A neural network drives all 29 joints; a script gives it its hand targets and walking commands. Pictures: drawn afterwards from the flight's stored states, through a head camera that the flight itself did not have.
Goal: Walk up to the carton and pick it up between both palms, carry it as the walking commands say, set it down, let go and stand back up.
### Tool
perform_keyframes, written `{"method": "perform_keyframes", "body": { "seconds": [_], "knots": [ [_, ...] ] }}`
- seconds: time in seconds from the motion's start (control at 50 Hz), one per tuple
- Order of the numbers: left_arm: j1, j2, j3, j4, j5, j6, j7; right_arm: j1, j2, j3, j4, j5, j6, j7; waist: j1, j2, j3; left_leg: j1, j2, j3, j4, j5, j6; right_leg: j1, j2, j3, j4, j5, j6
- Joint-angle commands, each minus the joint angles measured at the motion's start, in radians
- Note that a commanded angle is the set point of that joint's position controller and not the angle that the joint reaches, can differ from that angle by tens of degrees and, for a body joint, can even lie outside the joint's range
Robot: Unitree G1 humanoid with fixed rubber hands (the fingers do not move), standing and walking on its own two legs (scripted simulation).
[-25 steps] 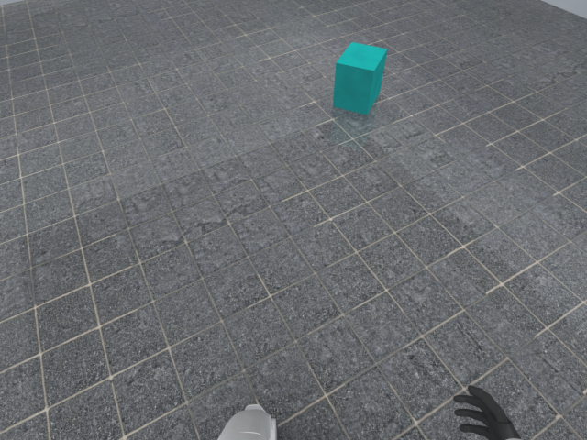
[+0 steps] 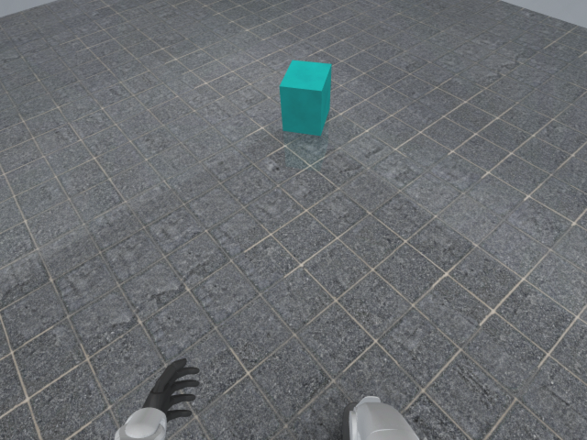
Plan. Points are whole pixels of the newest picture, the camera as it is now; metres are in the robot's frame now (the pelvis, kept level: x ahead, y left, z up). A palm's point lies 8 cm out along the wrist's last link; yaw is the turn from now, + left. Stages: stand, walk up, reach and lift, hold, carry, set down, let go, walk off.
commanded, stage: walk up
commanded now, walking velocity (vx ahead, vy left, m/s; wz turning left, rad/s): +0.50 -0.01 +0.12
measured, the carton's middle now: (306, 98) +1.74 -0.14 -0.64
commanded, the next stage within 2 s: none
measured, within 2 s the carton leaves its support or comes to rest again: neither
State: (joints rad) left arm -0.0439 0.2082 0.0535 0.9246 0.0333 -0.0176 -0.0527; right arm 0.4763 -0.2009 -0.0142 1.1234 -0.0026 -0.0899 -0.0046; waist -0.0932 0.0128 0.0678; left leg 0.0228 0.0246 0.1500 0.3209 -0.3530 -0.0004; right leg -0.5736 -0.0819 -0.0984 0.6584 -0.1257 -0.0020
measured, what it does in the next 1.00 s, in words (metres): walks ahead: right foot, then left foot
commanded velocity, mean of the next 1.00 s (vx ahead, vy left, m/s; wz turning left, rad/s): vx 0.49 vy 0.00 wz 0.15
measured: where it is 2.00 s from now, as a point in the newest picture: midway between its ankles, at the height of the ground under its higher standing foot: (263, 277)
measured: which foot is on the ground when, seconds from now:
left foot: down 0.00-0.06, up 0.08-0.56, down 0.58-1.00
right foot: up 0.00-0.04, down 0.06-0.60, up 0.62-0.98, down 1.00-1.00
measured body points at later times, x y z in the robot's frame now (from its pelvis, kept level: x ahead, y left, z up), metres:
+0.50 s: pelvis +0.23 -0.01 +0.01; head +0.26 +0.00 +0.46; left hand +0.12 +0.22 -0.14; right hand +0.45 -0.21 -0.11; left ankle +0.31 +0.14 -0.70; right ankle +0.17 -0.12 -0.74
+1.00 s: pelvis +0.47 +0.03 -0.01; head +0.51 +0.03 +0.43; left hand +0.64 +0.27 -0.13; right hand +0.38 -0.21 -0.15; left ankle +0.31 +0.14 -0.74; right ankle +0.60 -0.06 -0.74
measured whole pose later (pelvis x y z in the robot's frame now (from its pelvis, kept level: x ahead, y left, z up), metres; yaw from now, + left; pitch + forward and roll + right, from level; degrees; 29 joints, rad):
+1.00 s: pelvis +0.47 +0.03 -0.01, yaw +10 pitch +2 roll +1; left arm -0.04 0.19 0.03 0.92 0.03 -0.05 -0.04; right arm 0.51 -0.19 -0.02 1.11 -0.01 -0.08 0.00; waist -0.11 0.00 0.04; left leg -0.05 0.04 0.07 0.49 -0.45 -0.03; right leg -0.47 -0.08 -0.14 0.52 -0.10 -0.03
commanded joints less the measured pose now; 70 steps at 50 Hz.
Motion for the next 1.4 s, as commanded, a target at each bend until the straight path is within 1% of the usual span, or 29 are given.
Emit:
{"method": "perform_keyframes", "body": {
  "seconds": [0.0, 0.04, 0.06, 0.08, 0.14, 0.16, 0.2, 0.28, 0.38, 0.48, 0.54, 0.56, 0.58, 0.6, 0.62, 0.64, 0.7, 0.9, 0.96, 0.98, 1.0, 1.02, 1.08, 1.12, 1.18, 1.26, 1.28, 1.3, 1.38],
  "knots": [
    [-0.029, 0.056, 0.01, -0.043, -0.001, -0.023, 0.007, -0.005, -0.141, -0.033, -0.033, 0.004, -0.009, -0.009, 0.067, 0.076, 0.006, -0.07, 0.254, -0.12, 0.003, 0.542, 0.098, 0.12, 0.009, -0.028, -0.081, -0.021, -0.017],
    [0.199, 0.099, 0.028, 0.034, -0.003, -0.044, 0.028, -0.023, -0.132, -0.035, -0.039, 0.013, -0.005, -0.003, 0.172, -0.01, -0.135, -0.243, 0.175, -0.034, 0.334, 0.646, 0.061, 0.529, 0.033, -0.066, -0.17, -0.008, -0.054],
    [0.388, 0.196, 0.052, 0.072, 0.013, -0.059, 0.044, -0.032, -0.101, -0.026, -0.074, 0.017, -0.008, 0.001, 0.238, -0.181, -0.248, -0.476, 0.077, 0.021, 0.658, 0.306, 0.025, 0.759, -0.204, 0.21, -0.22, 0.002, -0.121],
    [0.458, 0.255, 0.06, 0.088, 0.007, -0.056, 0.05, 0.026, -0.043, -0.005, -0.098, 0.008, -0.001, -0.003, 0.229, -0.299, -0.326, -0.734, 0.003, -0.024, 0.919, -0.207, 0.021, 0.899, -0.422, 0.55, -0.329, -0.024, -0.207],
    [0.319, 0.131, 0.037, 0.085, -0.005, -0.062, 0.052, -0.163, -0.064, -0.015, -0.127, -0.006, 0.0, 0.004, 0.161, -0.035, -0.152, -0.74, 0.152, -0.124, 0.944, -0.054, 0.04, 0.633, -0.317, 0.336, -0.386, 0.086, -0.191],
    [0.258, 0.099, 0.029, 0.082, -0.013, -0.068, 0.054, -0.156, -0.058, -0.021, -0.109, -0.006, 0.011, 0.009, 0.124, -0.017, -0.12, -0.669, 0.167, -0.124, 0.867, -0.035, 0.027, 0.516, -0.289, 0.26, -0.413, 0.119, -0.171],
    [0.237, 0.077, 0.016, 0.091, -0.013, -0.081, 0.055, -0.143, -0.048, -0.019, -0.089, -0.008, 0.038, 0.021, 0.085, -0.068, -0.102, -0.586, 0.154, -0.101, 0.79, 0.008, 0.006, 0.39, -0.259, 0.168, -0.458, 0.11, -0.151],
    [0.293, 0.078, 0.008, 0.107, -0.02, -0.09, 0.056, -0.309, -0.05, -0.013, -0.115, -0.004, 0.062, 0.034, 0.102, -0.089, -0.042, -0.592, 0.159, -0.078, 0.632, 0.171, -0.018, 0.347, -0.235, 0.115, -0.549, -0.083, -0.136],
    [0.385, 0.101, 0.009, 0.131, -0.016, -0.093, 0.059, -0.477, -0.061, -0.002, -0.15, 0.009, 0.063, 0.049, 0.138, -0.112, -0.005, -0.56, 0.125, -0.035, 0.462, 0.245, -0.038, 0.407, -0.221, 0.055, -0.56, -0.063, -0.117],
    [0.461, 0.146, 0.01, 0.143, -0.011, -0.072, 0.068, -0.571, -0.062, 0.011, -0.202, 0.007, 0.054, 0.05, 0.168, -0.139, -0.017, -0.522, 0.073, -0.011, 0.31, 0.151, -0.038, 0.541, -0.239, 0.032, -0.461, 0.198, -0.113],
    [0.444, 0.16, -0.005, 0.147, -0.017, -0.053, 0.065, -0.392, -0.1, -0.011, -0.167, -0.002, 0.037, 0.031, 0.086, -0.112, -0.133, -0.238, 0.002, 0.025, 0.137, 0.107, -0.015, 0.493, -0.195, -0.048, -0.149, 0.471, -0.081],
    [0.424, 0.143, -0.012, 0.129, -0.026, -0.053, 0.064, -0.238, -0.152, -0.032, -0.121, -0.012, 0.025, 0.02, 0.028, -0.047, -0.224, 0.003, 0.067, -0.061, 0.088, 0.096, 0.022, 0.35, -0.139, -0.082, 0.061, 0.354, -0.055],
    [0.385, 0.094, -0.013, 0.09, -0.025, -0.061, 0.058, -0.085, -0.26, -0.053, -0.084, -0.024, 0.014, 0.008, -0.018, 0.179, -0.263, 0.198, 0.306, -0.356, 0.045, 0.232, 0.064, 0.077, -0.034, -0.072, 0.348, -0.134, -0.043],
    [0.386, 0.053, -0.009, 0.048, -0.02, -0.064, 0.055, -0.025, -0.343, -0.07, -0.072, -0.016, 0.02, -0.002, -0.026, 0.295, -0.258, 0.313, 0.473, -0.631, -0.008, 0.357, 0.173, -0.23, 0.022, -0.017, 0.555, -0.421, -0.024],
    [0.307, 0.087, -0.003, 0.036, -0.006, -0.062, 0.049, -0.034, -0.294, -0.053, -0.072, -0.006, 0.025, -0.001, -0.015, 0.134, -0.192, 0.227, 0.458, -0.564, 0.021, 0.409, 0.187, -0.268, -0.045, 0.077, 0.625, -0.358, -0.021],
    [0.257, 0.081, -0.007, 0.025, -0.006, -0.061, 0.04, -0.092, -0.211, -0.037, -0.081, -0.009, 0.024, 0.001, 0.016, 0.073, -0.131, 0.142, 0.371, -0.442, 0.027, 0.472, 0.162, -0.251, -0.056, 0.095, 0.618, -0.254, -0.016],
    [0.293, 0.054, -0.008, 0.042, 0.007, -0.021, 0.028, -0.192, -0.113, -0.017, -0.107, -0.002, 0.005, 0.001, 0.098, 0.13, -0.063, -0.087, 0.267, -0.259, -0.045, 0.543, 0.107, -0.118, -0.064, 0.07, 0.504, -0.141, 0.008],
    [0.028, 0.026, -0.004, -0.029, -0.012, -0.014, 0.005, -0.047, -0.138, -0.025, -0.064, -0.016, -0.006, -0.005, 0.057, 0.1, 0.008, -0.19, 0.231, -0.197, -0.076, 0.397, 0.118, 0.122, -0.003, -0.005, -0.038, 0.004, 0.003],
    [0.164, 0.062, 0.002, 0.019, -0.013, -0.037, 0.026, -0.056, -0.127, -0.027, -0.076, -0.008, 0.001, -0.003, 0.135, 0.034, -0.092, -0.31, 0.175, -0.131, 0.181, 0.484, 0.086, 0.472, 0.031, -0.073, -0.186, 0.0, -0.02],
    [0.32, 0.134, 0.021, 0.055, -0.001, -0.052, 0.041, -0.07, -0.091, -0.018, -0.098, -0.002, 0.0, 0.003, 0.198, -0.09, -0.196, -0.482, 0.088, -0.075, 0.446, 0.391, 0.051, 0.723, -0.099, 0.083, -0.22, -0.028, -0.076],
    [0.455, 0.244, 0.047, 0.056, 0.022, -0.059, 0.052, -0.039, -0.033, -0.004, -0.127, -0.002, 0.006, -0.001, 0.222, -0.312, -0.281, -0.739, -0.011, -0.019, 0.789, -0.188, 0.029, 0.876, -0.385, 0.416, -0.306, 0.015, -0.143],
    [0.474, 0.268, 0.054, 0.079, 0.004, -0.057, 0.054, -0.012, -0.049, -0.003, -0.135, -0.026, 0.009, -0.008, 0.205, -0.284, -0.366, -0.778, 0.054, -0.095, 0.986, -0.212, 0.043, 0.86, -0.444, 0.521, -0.347, -0.083, -0.2],
    [0.302, 0.125, 0.022, 0.043, -0.005, -0.07, 0.059, -0.145, -0.044, -0.021, -0.122, -0.03, 0.022, 0.002, 0.136, -0.036, -0.139, -0.724, 0.171, -0.155, 0.939, -0.036, 0.031, 0.556, -0.321, 0.254, -0.4, -0.026, -0.166],
    [0.293, 0.097, 0.004, 0.073, -0.013, -0.084, 0.069, -0.128, -0.032, -0.022, -0.093, -0.029, 0.055, 0.015, 0.097, -0.055, -0.082, -0.641, 0.17, -0.127, 0.871, -0.025, 0.004, 0.416, -0.309, 0.128, -0.436, 0.103, -0.155],
    [0.309, 0.107, -0.003, 0.098, -0.001, -0.101, 0.072, -0.217, -0.015, -0.009, -0.084, -0.021, 0.084, 0.024, 0.091, -0.158, -0.019, -0.642, 0.174, -0.138, 0.762, -0.005, 0.0, 0.349, -0.313, 0.065, -0.542, -0.137, -0.138],
    [0.331, 0.127, -0.012, 0.141, 0.006, -0.11, 0.074, -0.362, -0.034, 0.002, -0.06, -0.003, 0.088, 0.041, 0.097, -0.156, 0.025, -0.556, 0.129, -0.119, 0.578, 0.063, -0.025, 0.342, -0.304, -0.036, -0.609, -0.2, -0.116],
    [0.31, 0.166, 0.012, 0.11, 0.001, -0.097, 0.054, -0.413, -0.078, -0.049, -0.168, -0.032, 0.102, 0.056, 0.096, 0.009, -0.034, -0.459, 0.133, -0.066, 0.502, 0.248, 0.001, 0.418, -0.256, -0.047, -0.529, -0.13, -0.098],
    [0.339, 0.175, 0.007, 0.141, 0.003, -0.09, 0.056, -0.484, -0.099, -0.051, -0.185, -0.04, 0.093, 0.054, 0.105, 0.009, -0.019, -0.419, 0.109, -0.057, 0.43, 0.27, -0.003, 0.419, -0.232, -0.063, -0.453, 0.138, -0.092],
    [0.389, 0.236, 0.023, 0.138, 0.006, -0.06, 0.066, -0.475, -0.124, -0.048, -0.219, -0.045, 0.093, 0.041, 0.121, -0.164, -0.038, -0.379, 0.086, -0.009, 0.312, 0.14, 0.002, 0.501, -0.229, -0.088, -0.325, 0.344, -0.08]
  ]
}}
